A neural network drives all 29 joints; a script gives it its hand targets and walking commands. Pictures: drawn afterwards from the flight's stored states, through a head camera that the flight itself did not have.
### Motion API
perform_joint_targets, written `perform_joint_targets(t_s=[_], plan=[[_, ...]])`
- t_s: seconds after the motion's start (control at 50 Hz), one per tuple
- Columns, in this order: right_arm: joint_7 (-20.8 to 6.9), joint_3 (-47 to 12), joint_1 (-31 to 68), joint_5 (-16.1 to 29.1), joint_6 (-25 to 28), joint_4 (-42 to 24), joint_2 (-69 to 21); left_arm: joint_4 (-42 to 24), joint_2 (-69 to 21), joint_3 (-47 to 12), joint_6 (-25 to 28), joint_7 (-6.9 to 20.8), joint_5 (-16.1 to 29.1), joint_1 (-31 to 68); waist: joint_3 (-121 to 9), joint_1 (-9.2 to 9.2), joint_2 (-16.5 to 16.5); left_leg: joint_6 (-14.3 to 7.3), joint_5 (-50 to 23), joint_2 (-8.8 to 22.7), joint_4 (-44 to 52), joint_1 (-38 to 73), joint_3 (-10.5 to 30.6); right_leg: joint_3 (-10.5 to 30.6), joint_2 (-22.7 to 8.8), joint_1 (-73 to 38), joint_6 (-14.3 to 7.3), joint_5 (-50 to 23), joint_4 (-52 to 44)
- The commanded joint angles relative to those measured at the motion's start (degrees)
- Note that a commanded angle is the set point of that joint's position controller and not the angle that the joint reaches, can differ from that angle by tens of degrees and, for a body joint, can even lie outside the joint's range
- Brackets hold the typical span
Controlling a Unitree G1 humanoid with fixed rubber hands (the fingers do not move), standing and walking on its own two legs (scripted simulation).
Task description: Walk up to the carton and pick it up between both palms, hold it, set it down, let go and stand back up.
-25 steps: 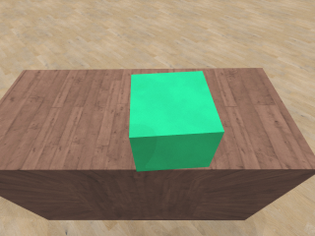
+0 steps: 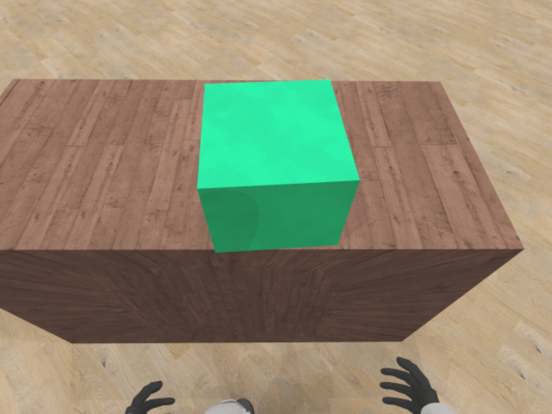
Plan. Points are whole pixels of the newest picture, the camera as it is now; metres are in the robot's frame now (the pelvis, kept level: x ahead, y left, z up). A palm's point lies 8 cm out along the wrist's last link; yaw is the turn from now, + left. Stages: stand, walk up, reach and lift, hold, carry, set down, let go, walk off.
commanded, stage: reach and lift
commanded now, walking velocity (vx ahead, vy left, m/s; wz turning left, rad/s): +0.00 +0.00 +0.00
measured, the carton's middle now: (272, 166) +0.52 +0.03 +0.02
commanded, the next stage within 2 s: none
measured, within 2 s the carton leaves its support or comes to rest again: neither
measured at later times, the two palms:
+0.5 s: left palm (112, 412) +0.15 +0.25 -0.07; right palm (431, 390) +0.17 -0.19 -0.05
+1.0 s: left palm (123, 368) +0.20 +0.23 -0.03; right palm (442, 349) +0.21 -0.20 -0.02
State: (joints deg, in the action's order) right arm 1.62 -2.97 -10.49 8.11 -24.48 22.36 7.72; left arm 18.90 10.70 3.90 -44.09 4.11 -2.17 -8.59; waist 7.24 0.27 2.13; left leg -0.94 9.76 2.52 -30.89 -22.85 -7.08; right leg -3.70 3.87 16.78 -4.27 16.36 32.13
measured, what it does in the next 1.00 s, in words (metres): shifts its weight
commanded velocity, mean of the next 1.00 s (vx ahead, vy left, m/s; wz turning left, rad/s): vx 0.00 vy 0.00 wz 0.00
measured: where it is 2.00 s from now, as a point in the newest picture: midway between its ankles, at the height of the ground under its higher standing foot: outside the picture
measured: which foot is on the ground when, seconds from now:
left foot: down 0.00-1.00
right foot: down 0.00-1.00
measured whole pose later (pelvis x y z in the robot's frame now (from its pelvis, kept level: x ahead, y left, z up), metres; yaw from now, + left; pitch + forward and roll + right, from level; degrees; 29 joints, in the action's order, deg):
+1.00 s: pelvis +0.06 +0.01 +0.02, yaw +0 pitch +1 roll +0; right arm -1.6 0.6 -23.4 10.8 0.3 13.7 10.0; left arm 12.8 14.0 -3.1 -5.1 -0.7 7.7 -21.7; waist -0.4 2.4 2.0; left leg -1.7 6.5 0.2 -15.9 -10.2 -7.7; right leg -2.5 3.0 2.7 -3.7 12.2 14.0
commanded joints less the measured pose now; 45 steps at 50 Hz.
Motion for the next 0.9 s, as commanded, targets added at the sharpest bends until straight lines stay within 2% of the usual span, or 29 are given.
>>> perform_joint_targets(t_s=[0.0,0.08,0.12,0.2,0.26,0.32,0.44,0.52,0.6,0.7,0.78,0.88], plan=[[-0.4,0.4,9.1,-0.1,2.7,-17.9,-2.2,-14.1,11.4,0.5,9.9,-2.9,6.7,18.4,-24.3,-0.13,-4.6,0.5,7.5,3.1,-2.5,18.1,4.1,8.5,-11.7,18.6,3.4,5.8,-9.4],[2.0,1.3,1.9,0.2,1.9,-17.8,-0.8,-11.3,12.3,-1.7,10.2,-2.0,10.9,10.5,-25.0,-1.48,-6.8,1.1,4.7,3.1,-1.3,20.0,4.1,6.8,-11.2,17.1,2.9,1.8,-9.8],[3.3,1.1,-2.0,0.7,1.7,-17.8,0.2,-9.5,12.3,-2.0,9.5,-0.9,11.3,4.0,-21.5,-1.52,-5.4,1.4,2.0,2.1,0.3,23.4,3.8,5.8,-10.6,16.8,2.9,1.4,-12.4],[4.6,-0.2,-5.3,1.6,1.8,-19.1,1.7,-8.0,11.9,-0.7,8.5,0.4,9.8,-4.2,-10.5,0.11,-1.4,1.5,-1.8,0.2,4.7,28.9,3.6,4.1,-9.2,18.1,2.8,3.1,-18.2],[4.0,-0.6,-5.8,1.2,2.0,-20.1,2.1,-8.3,11.5,0.8,10.0,0.3,8.3,-5.3,-4.8,1.22,-0.2,1.2,-2.5,-0.4,8.4,28.8,3.2,3.3,-7.8,15.8,2.8,3.1,-20.5],[2.5,0.3,-5.9,0.3,3.1,-21.3,1.8,-10.0,11.2,1.4,13.5,-0.5,7.6,-2.9,-2.7,1.25,-0.1,1.1,-1.0,-0.2,9.6,29.6,3.5,4.0,-8.0,16.6,2.1,4.5,-22.2],[-0.8,3.9,-7.7,-1.4,8.9,-23.0,1.5,-15.2,10.1,-1.7,24.2,-3.0,9.9,0.9,-9.7,-0.38,-4.9,0.9,-0.2,1.6,8.8,31.6,6.0,4.6,-8.7,18.9,0.8,1.2,-20.3],[-2.3,5.2,-10.1,-1.7,13.5,-20.4,2.4,-15.4,9.6,-4.1,30.0,-4.4,11.5,-2.3,-14.5,-0.40,-7.0,0.9,-5.3,2.6,9.3,32.9,7.4,3.9,-7.6,16.5,0.7,-4.7,-18.4],[-3.0,5.4,-11.9,-0.6,16.9,-16.7,4.7,-13.6,9.1,-4.4,32.2,-5.1,11.3,-8.3,-15.5,0.96,-5.8,1.4,-15.5,2.5,9.6,35.3,8.2,3.5,-5.7,12.7,1.0,-10.2,-18.9],[-2.9,5.7,-12.2,0.7,20.7,-15.9,7.4,-12.5,7.9,-3.5,33.0,-4.8,9.9,-13.3,-14.1,2.02,-2.0,2.1,-27.0,1.5,9.7,38.3,8.5,3.5,-3.8,9.2,1.5,-16.0,-20.9],[-2.9,5.8,-11.7,1.2,24.1,-16.8,7.8,-13.4,7.2,-3.6,35.7,-4.4,9.2,-13.0,-13.4,2.11,-1.3,2.4,-29.0,1.1,10.0,38.5,8.3,3.7,-3.5,8.3,1.5,-17.2,-22.1],[-3.3,5.4,-12.2,2.3,26.8,-16.8,7.0,-15.0,7.6,-4.8,40.6,-4.7,9.5,-10.9,-12.9,1.99,-3.2,2.2,-25.5,1.0,10.6,37.5,7.9,4.6,-4.1,8.3,0.9,-14.7,-23.0]])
